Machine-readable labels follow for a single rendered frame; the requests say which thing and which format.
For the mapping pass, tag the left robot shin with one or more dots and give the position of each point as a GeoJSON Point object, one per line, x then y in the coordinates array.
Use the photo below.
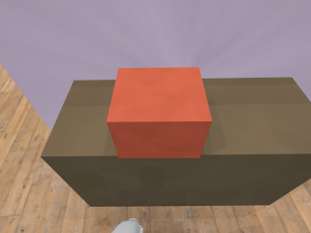
{"type": "Point", "coordinates": [133, 219]}

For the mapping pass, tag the pedestal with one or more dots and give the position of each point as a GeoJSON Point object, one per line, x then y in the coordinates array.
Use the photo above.
{"type": "Point", "coordinates": [258, 148]}

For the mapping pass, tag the carton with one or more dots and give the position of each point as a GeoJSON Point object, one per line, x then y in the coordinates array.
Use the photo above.
{"type": "Point", "coordinates": [159, 112]}

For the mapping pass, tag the left robot thigh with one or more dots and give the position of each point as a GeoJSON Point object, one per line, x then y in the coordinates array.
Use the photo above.
{"type": "Point", "coordinates": [129, 226]}

